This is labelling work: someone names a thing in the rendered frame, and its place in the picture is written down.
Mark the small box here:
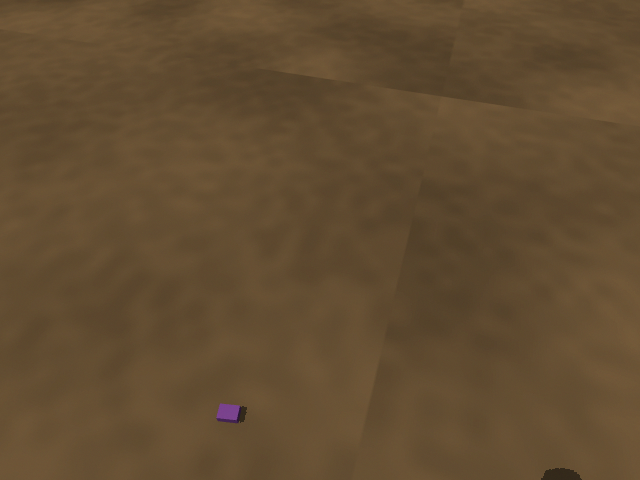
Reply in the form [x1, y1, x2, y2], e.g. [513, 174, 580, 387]
[216, 403, 241, 423]

